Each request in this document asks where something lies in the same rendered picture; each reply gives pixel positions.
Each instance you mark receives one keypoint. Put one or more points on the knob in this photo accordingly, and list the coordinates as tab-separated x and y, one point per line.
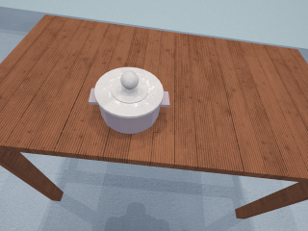
129	79

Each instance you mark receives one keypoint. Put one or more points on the lid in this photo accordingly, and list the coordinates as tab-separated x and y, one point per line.
118	101

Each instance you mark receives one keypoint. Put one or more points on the table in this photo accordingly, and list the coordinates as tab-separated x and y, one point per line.
235	107

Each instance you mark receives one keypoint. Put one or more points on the pot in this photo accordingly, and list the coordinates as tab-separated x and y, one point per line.
130	125

